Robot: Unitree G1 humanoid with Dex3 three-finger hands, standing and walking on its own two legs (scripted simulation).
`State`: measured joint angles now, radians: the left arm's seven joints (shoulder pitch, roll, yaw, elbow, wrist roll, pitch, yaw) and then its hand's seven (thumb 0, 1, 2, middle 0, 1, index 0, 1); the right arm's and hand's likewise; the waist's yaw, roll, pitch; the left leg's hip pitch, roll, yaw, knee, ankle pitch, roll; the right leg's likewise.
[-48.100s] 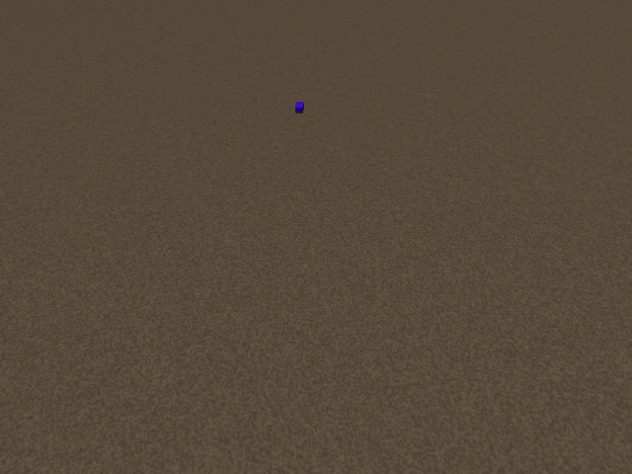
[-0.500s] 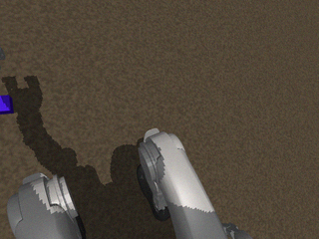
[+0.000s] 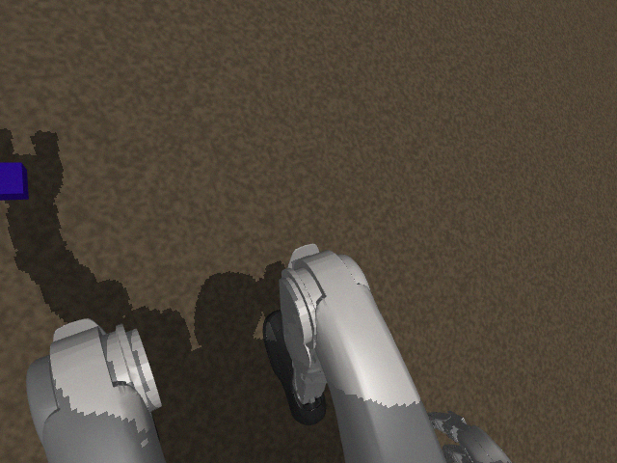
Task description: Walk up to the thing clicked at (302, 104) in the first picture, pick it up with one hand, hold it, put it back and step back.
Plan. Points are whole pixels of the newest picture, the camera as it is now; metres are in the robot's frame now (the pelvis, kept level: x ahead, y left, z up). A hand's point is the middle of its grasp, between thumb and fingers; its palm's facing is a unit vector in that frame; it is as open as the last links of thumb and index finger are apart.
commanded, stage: rest palm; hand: left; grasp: from above
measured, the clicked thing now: out of the picture +0.53 +0.26 -0.31
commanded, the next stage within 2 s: close in 1.62 s
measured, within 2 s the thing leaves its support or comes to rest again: neither
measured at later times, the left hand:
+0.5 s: hand out of the picture +0.51 +0.26 -0.23, palm faces -0.46 -0.01 -0.89, open 14.2 cm
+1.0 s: hand out of the picture +0.51 +0.26 -0.26, palm faces -0.48 -0.03 -0.88, open 14.2 cm
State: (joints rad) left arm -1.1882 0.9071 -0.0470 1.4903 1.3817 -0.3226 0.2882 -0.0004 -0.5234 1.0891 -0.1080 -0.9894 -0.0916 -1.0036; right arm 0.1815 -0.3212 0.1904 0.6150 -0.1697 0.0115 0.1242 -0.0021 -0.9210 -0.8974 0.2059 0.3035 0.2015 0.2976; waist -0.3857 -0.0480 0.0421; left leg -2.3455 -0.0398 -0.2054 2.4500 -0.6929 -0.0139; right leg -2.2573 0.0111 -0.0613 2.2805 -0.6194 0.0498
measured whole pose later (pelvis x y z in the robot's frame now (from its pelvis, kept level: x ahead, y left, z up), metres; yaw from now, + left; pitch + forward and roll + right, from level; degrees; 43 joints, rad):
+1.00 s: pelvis +0.00 +0.00 -0.02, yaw -3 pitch +29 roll -15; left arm -1.13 1.03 0.04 1.60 1.40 -0.31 0.46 0.00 -0.53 1.06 -0.10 -0.92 -0.07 -0.95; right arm 0.17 -0.35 0.31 0.56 -0.23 -0.10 0.15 0.00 -0.92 -0.90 0.21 0.30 0.20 0.30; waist -0.45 -0.12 0.17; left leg -2.35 -0.02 -0.26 2.54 -0.72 -0.02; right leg -2.26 0.04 -0.10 2.32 -0.61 0.06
